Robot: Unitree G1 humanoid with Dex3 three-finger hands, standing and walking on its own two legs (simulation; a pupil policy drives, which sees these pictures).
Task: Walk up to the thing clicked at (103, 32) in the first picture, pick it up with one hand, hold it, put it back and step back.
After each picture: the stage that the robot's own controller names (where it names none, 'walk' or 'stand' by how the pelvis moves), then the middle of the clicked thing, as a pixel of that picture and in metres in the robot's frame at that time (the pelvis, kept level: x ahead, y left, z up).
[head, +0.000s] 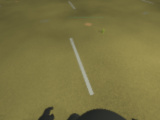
stand; (103, 31) +2.29 -0.34 -0.72
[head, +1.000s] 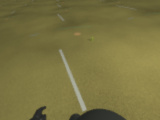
walk; (92, 39) +2.16 +0.10 -0.69
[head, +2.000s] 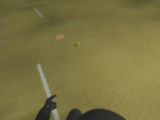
walk; (78, 44) +1.53 +0.31 -0.71
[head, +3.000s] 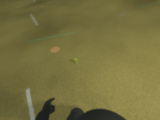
walk; (75, 60) +1.03 +0.34 -0.71
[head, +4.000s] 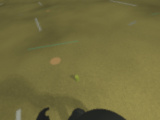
walk; (77, 78) +0.69 +0.29 -0.70
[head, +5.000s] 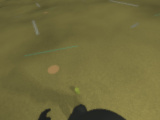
walk; (77, 90) +0.48 +0.26 -0.71
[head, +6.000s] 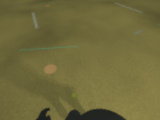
stand; (74, 96) +0.39 +0.20 -0.71
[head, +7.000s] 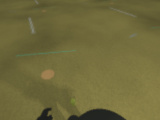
stand; (73, 102) +0.35 +0.20 -0.72
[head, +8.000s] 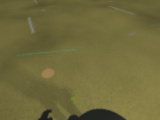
stand; (73, 99) +0.37 +0.22 -0.73
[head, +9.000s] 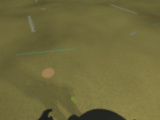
stand; (73, 99) +0.36 +0.21 -0.73
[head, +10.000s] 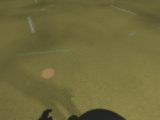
stand; (73, 100) +0.36 +0.21 -0.73
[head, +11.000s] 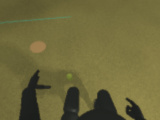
go down; (69, 77) +0.40 +0.21 -0.54
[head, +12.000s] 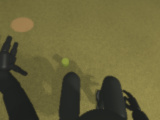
go down; (65, 62) +0.44 +0.23 -0.32
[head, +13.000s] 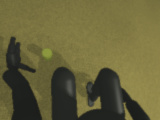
close in; (47, 54) +0.43 +0.26 -0.24
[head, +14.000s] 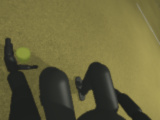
close; (23, 55) +0.42 +0.29 -0.22
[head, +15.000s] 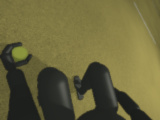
close; (20, 55) +0.41 +0.29 -0.22
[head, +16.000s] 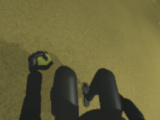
lift; (43, 60) +0.36 +0.28 -0.16
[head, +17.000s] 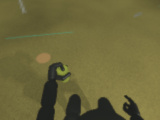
lift; (63, 74) +0.32 +0.19 +0.01
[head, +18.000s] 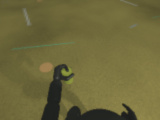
hold; (67, 75) +0.33 +0.17 +0.00
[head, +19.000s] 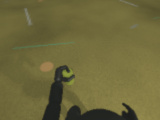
hold; (68, 76) +0.32 +0.17 -0.01
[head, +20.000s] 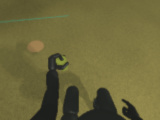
crouch; (62, 63) +0.40 +0.20 -0.06
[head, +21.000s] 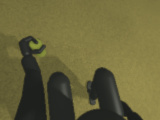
lower; (38, 48) +0.48 +0.28 -0.12
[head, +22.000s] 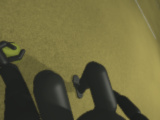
lower; (14, 53) +0.43 +0.30 -0.23
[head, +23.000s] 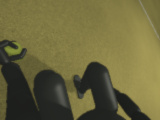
lower; (16, 52) +0.44 +0.30 -0.22
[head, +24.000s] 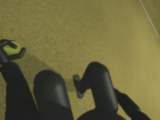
lower; (15, 51) +0.44 +0.30 -0.22
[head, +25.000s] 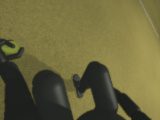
lower; (13, 51) +0.44 +0.31 -0.22
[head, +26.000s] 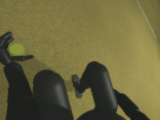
open; (18, 53) +0.43 +0.29 -0.23
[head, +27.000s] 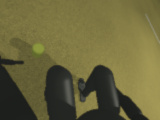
stand; (37, 50) +0.43 +0.27 -0.24
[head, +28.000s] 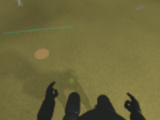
stand; (71, 81) +0.41 +0.20 -0.58
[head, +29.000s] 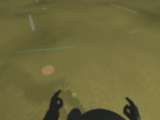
stand; (74, 96) +0.40 +0.19 -0.66
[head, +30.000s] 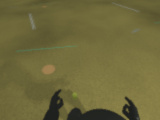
stand; (74, 96) +0.40 +0.19 -0.66
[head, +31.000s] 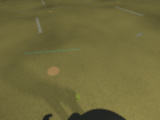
stand; (77, 97) +0.41 +0.18 -0.72
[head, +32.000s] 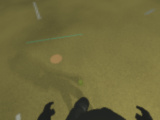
walk; (81, 82) +0.46 +0.20 -0.70
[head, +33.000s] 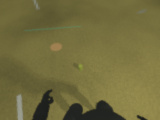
walk; (80, 67) +0.70 +0.15 -0.69
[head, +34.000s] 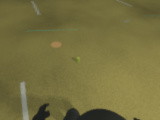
stand; (78, 59) +1.01 +0.18 -0.71
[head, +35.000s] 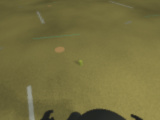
stand; (80, 63) +1.04 +0.20 -0.72
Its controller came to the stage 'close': yes
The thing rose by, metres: 0.71
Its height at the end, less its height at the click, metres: +0.00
